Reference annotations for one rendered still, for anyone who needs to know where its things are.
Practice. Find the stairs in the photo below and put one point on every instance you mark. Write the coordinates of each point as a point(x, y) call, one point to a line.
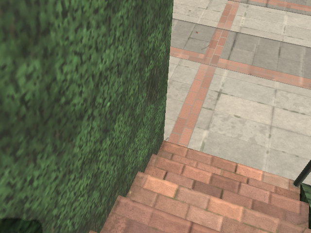
point(189, 191)

